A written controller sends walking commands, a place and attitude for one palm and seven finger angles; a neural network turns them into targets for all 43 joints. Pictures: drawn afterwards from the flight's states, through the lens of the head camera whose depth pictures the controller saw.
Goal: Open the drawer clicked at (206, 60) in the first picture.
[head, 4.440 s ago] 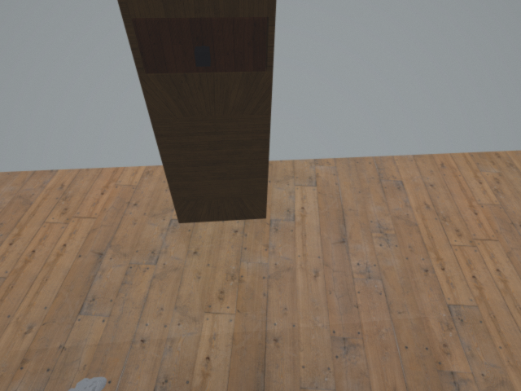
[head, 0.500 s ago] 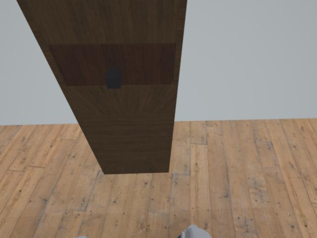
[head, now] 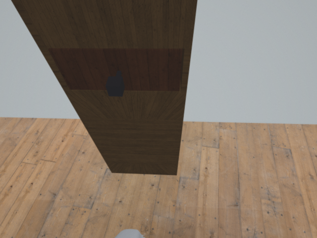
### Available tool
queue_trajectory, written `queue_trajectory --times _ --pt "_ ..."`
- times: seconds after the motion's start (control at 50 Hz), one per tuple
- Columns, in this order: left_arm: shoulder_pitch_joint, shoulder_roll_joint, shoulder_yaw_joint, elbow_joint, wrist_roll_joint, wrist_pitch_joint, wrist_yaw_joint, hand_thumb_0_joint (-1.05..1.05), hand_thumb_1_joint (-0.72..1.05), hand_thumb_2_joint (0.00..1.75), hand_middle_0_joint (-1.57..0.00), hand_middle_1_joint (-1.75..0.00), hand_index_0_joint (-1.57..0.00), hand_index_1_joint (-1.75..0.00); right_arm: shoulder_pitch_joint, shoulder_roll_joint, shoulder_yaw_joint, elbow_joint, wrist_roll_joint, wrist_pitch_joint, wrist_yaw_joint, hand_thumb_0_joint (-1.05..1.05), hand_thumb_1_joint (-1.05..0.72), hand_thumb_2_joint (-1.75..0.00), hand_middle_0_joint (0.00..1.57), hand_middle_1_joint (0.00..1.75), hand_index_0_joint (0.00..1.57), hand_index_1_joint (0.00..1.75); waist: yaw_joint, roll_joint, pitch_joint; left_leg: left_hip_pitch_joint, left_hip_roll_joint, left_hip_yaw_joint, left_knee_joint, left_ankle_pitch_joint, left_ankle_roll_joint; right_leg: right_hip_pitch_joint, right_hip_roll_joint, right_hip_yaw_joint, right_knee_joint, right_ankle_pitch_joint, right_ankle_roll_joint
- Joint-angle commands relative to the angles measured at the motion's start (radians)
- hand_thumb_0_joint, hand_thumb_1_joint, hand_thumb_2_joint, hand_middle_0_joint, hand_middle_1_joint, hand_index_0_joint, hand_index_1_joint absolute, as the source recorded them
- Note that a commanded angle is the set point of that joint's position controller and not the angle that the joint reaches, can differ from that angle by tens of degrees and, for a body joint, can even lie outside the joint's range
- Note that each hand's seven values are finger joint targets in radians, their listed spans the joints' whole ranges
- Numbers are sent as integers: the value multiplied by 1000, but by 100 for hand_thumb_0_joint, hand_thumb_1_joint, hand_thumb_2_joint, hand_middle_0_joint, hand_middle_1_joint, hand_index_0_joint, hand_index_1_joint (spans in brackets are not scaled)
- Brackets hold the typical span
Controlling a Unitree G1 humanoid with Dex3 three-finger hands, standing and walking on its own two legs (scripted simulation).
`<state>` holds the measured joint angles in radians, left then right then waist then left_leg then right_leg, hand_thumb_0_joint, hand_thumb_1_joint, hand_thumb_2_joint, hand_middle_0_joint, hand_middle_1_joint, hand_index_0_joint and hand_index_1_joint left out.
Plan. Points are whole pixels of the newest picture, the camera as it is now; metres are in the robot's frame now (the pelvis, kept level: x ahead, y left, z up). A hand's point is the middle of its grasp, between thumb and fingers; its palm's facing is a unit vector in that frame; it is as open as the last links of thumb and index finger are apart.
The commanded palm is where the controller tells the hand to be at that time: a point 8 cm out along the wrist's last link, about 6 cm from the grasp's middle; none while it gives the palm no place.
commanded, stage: come to a stop and stand still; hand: left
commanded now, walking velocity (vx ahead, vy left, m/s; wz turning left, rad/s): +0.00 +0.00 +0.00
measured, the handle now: (116, 81) +0.52 +0.17 +0.08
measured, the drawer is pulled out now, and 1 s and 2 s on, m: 0.00 0.00 0.00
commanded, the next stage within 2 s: look again from close up in 1.00 s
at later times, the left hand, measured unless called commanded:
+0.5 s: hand out of the picture -0.04 +0.23 -0.17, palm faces +0.01 -0.98 -0.22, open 7.4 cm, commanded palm none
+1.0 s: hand out of the picture -0.09 +0.19 -0.17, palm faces +0.02 -0.99 -0.17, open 7.3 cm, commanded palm none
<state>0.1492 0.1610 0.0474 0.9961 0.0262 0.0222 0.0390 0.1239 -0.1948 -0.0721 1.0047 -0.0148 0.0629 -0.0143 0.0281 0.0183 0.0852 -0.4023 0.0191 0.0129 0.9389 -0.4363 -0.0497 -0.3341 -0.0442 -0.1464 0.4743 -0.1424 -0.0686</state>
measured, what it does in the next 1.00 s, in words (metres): steps on the spot: left foot, then right foot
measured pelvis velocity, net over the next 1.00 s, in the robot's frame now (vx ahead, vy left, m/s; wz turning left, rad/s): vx -0.07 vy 0.03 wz -0.03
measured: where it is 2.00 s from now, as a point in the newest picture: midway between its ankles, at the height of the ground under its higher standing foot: outside the picture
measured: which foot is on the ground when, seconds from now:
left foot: up 0.00-0.10, down 0.12-1.00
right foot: down 0.00-0.14, up 0.16-0.42, down 0.44-1.00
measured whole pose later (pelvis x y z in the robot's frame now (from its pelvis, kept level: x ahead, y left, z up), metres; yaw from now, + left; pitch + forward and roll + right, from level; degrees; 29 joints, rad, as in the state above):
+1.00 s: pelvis -0.07 +0.03 +0.01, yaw -1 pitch -2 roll +0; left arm 0.30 0.12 0.00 1.15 0.00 0.01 0.03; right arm 0.34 -0.12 -0.01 1.18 -0.01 0.01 -0.03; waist -0.01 0.00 0.03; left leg -0.18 0.03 0.06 0.40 -0.19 -0.01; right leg -0.15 0.01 -0.04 0.42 -0.23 -0.03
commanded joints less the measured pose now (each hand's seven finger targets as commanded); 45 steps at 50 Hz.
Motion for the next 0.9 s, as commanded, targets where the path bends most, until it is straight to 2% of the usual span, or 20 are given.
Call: queue_trajectory --times 0.0,0.04,0.08,0.1,0.12,0.14,0.16,0.2,0.22,0.24,0.34,0.36,0.4,0.44,0.46,0.48,0.52,0.62,0.68,0.88 --pt "70 199 49 -47 13 -9 7 0 90 90 -20 -30 -20 -30 108 -32 4 -35 4 -18 3 0 -90 -90 20 30 20 30 8 -197 -160 71 7 7 -164 -16 14 148 -275 274 -161 222 -127" --pt "66 205 49 -40 10 -6 4 0 90 90 -20 -30 -20 -30 146 -28 8 -25 6 -29 2 0 -90 -90 20 30 20 30 -12 -182 -176 155 -3 33 -336 54 19 140 -249 261 -137 142 -94" --pt "58 184 41 -40 -3 1 -1 0 90 90 -20 -30 -20 -30 209 -50 11 -4 6 -43 1 0 -90 -90 20 30 20 30 -46 -107 -175 325 17 29 -552 192 33 22 -186 212 -76 -50 -17" --pt "66 137 30 -47 -12 6 -5 0 90 90 -20 -30 -20 -30 210 -106 3 -12 -3 -51 -1 0 -90 -90 20 30 20 30 -47 86 -156 333 149 -140 -660 154 75 -73 -97 141 33 -178 33" --pt "61 95 19 -59 -16 12 -10 0 90 90 -20 -30 -20 -30 135 -166 -4 -49 -12 -46 -3 0 -90 -90 20 30 20 30 -31 276 -67 173 311 -302 -760 159 141 -116 -11 60 159 -303 82" --pt "40 110 21 -58 -8 18 -11 0 90 90 -20 -30 -20 -30 53 -163 5 -75 -14 -42 -6 0 -90 -90 20 30 20 30 -19 212 -12 16 339 -297 -795 132 190 -52 -12 124 277 -326 78" --pt "49 114 25 -39 -2 29 -11 0 90 90 -20 -30 -20 -30 11 -141 13 -76 -15 -48 -17 0 -90 -90 20 30 20 30 -7 231 7 -30 288 -245 -812 150 186 -26 -11 168 352 -309 82" --pt "112 109 27 -4 0 28 -17 0 90 90 -20 -30 -20 -30 -11 -118 25 -65 -12 -51 -26 0 -90 -90 20 30 20 30 23 170 10 51 211 -134 -737 290 172 -59 16 174 456 -244 79" --pt "136 102 22 11 -2 21 -18 0 90 90 -20 -30 -20 -30 6 -110 28 -55 -8 -56 -28 0 -90 -90 20 30 20 30 20 147 -10 118 194 -111 -705 381 177 -78 19 169 464 -238 83" --pt "145 99 19 23 -4 15 -19 0 90 90 -20 -30 -20 -30 25 -99 31 -44 -3 -61 -29 0 -90 -90 20 30 20 30 20 103 -26 172 192 -91 -690 458 182 -85 13 162 449 -232 89" --pt "83 78 -10 22 -14 -7 -11 0 90 90 -20 -30 -20 -30 154 -105 23 25 -1 -71 -30 0 -90 -90 20 30 20 30 -46 120 -86 382 213 -118 -602 782 203 -14 -4 122 123 -267 105" --pt "114 72 -12 34 -16 -12 -9 0 90 90 -20 -30 -20 -30 163 -108 24 34 0 -73 -30 0 -90 -90 20 30 20 30 -34 114 -119 410 204 -121 -575 823 192 33 -3 120 27 -209 103" --pt "176 89 -14 80 -17 -27 -4 0 90 90 -20 -30 -20 -30 169 -94 26 48 13 -80 -28 0 -90 -90 20 30 20 30 -19 57 -159 352 154 -84 -513 749 126 201 -37 147 -139 71 89" --pt "181 124 -16 97 -17 -36 4 0 90 90 -20 -30 -20 -30 158 -53 36 49 20 -83 -22 0 -90 -90 20 30 20 30 -31 -14 -144 253 95 -41 -532 531 73 267 -129 214 -83 334 46" --pt "172 121 -21 100 -17 -34 4 0 90 90 -20 -30 -20 -30 158 -46 38 53 17 -84 -20 0 -90 -90 20 30 20 30 -35 3 -123 256 86 -42 -562 494 67 246 -134 192 -71 299 41" --pt "165 111 -19 107 -16 -36 5 0 90 90 -20 -30 -20 -30 161 -46 40 68 10 -78 -22 0 -90 -90 20 30 20 30 -34 -83 -121 273 88 -37 -555 515 64 230 -103 193 -61 298 41" --pt "157 92 -29 108 -19 -36 5 0 90 90 -20 -30 -20 -30 171 -57 42 86 10 -74 -22 0 -90 -90 20 30 20 30 -35 -142 -90 291 92 -27 -576 410 65 179 -96 191 -112 170 47" --pt "148 79 -32 116 -21 -27 4 0 90 90 -20 -30 -20 -30 184 -37 55 125 7 -71 -19 0 -90 -90 20 30 20 30 -27 -43 35 234 83 -35 -632 287 66 119 -74 202 -161 -50 51" --pt "158 84 -32 116 -20 -23 3 0 90 90 -20 -30 -20 -30 200 -26 57 132 5 -62 -16 0 -90 -90 20 30 20 30 -27 -31 73 203 72 -32 -643 186 63 83 -69 211 -190 -162 50" --pt "185 69 -28 116 -22 -31 1 0 90 90 -20 -30 -20 -30 251 -4 56 146 3 -67 -19 0 -90 -90 20 30 20 30 -32 -28 11 218 73 -28 -618 204 61 81 -65 221 -194 -175 43"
